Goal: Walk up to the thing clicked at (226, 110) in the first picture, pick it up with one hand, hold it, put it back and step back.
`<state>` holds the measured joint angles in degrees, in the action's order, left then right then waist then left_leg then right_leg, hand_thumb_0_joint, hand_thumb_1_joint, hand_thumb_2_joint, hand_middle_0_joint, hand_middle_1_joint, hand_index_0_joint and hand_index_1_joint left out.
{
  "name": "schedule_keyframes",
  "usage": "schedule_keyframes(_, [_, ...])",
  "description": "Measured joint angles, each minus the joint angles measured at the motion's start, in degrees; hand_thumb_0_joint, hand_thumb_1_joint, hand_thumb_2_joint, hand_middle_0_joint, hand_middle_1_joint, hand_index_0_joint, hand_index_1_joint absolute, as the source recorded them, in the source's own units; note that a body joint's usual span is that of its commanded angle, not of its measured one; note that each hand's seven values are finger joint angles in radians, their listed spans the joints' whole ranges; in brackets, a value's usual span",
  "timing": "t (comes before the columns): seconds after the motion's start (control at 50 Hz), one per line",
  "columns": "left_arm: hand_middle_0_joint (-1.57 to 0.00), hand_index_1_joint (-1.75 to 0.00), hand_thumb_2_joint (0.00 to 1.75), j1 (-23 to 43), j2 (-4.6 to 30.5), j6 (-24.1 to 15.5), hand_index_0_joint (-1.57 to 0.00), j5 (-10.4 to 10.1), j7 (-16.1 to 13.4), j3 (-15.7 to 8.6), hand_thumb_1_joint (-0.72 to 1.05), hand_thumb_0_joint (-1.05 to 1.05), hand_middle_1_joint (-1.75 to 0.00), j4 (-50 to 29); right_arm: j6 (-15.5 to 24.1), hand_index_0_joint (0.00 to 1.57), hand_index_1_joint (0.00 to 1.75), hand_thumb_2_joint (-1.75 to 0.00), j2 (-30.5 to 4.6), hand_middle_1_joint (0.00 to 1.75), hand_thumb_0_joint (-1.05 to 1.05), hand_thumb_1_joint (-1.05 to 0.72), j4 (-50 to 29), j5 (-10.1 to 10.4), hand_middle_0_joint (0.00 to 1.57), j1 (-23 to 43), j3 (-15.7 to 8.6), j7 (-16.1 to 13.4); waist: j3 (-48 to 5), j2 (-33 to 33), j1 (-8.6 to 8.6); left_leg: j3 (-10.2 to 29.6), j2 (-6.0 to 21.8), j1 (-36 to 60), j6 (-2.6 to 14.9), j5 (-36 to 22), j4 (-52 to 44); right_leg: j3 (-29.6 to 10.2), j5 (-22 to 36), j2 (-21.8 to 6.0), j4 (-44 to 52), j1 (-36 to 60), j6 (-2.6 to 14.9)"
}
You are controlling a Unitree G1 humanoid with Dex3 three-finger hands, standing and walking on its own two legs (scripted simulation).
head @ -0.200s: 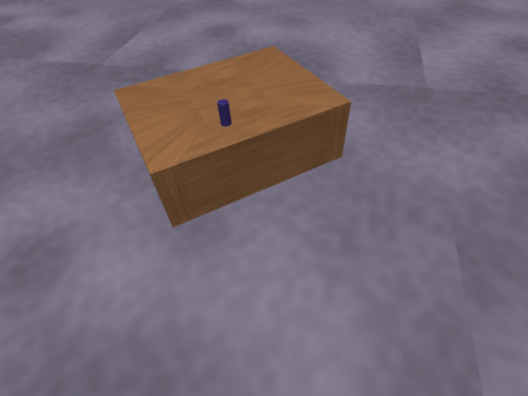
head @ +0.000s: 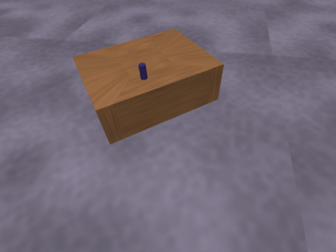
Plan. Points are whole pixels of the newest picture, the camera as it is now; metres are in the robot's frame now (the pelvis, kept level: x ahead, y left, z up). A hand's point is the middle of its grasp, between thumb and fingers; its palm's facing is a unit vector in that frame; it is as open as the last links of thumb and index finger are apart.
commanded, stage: stand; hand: right
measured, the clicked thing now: (143, 71) +1.37 +0.22 -0.37
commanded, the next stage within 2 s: walk up in 0.92 s
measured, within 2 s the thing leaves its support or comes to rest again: neither
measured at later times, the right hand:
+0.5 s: hand out of the picture +0.08 -0.25 -0.16, palm faces -0.03 +0.94 -0.34, open 7.3 cm
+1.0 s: hand out of the picture +0.09 -0.25 -0.16, palm faces -0.07 +0.94 -0.33, open 7.3 cm
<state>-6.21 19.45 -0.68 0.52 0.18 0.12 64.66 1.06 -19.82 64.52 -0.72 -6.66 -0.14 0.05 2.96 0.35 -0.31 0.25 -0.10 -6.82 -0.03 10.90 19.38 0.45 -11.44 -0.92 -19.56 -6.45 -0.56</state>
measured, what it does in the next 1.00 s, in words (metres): stands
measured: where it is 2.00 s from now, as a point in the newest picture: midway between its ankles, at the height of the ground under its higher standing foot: (159, 230)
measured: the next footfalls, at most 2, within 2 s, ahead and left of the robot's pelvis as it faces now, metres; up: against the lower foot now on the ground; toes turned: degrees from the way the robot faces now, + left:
left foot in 1.22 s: +0.16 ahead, +0.22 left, +0.00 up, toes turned +17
right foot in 1.62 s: +0.41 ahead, -0.01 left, +0.00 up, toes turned +14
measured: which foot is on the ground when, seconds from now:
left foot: down 0.00-0.98, up 1.00-1.00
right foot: down 0.00-1.00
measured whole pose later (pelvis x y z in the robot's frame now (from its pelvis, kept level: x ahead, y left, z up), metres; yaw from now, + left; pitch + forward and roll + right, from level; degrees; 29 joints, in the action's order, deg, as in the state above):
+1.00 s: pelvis +0.01 +0.00 -0.01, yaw +3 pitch -1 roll -1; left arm -7.6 20.3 -2.1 1.7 2.0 -2.5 60.3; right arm 0.0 -21.0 60.8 -1.6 -10.1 -2.4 2.3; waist 1.8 1.0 0.0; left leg 2.5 -0.3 -11.8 2.0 19.2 30.3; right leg 3.7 -16.2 -1.1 -22.9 -6.9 0.6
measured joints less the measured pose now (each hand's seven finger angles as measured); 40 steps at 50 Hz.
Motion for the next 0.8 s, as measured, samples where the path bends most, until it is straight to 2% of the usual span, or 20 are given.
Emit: schedule_keyframes(0.8, [-0.20, -0.30, 0.89, 0.00, 0.14, -0.02, -0.20, -0.10, -0.15, 0.05, 0.91, 0.00, -0.30, -0.17, -0.01, 0.21, 0.30, -0.90, -0.13, 0.30, 0.00, -0.91, -0.04, 0.05, 0.21, 0.13, 0.18, -0.07, -0.19, 0.03, 0.04, 0.01, 0.05, 1.18, 0.00, 0.04, -1.19, 0.03, 0.14, 0.04, 1.53, 1.34, -0.07])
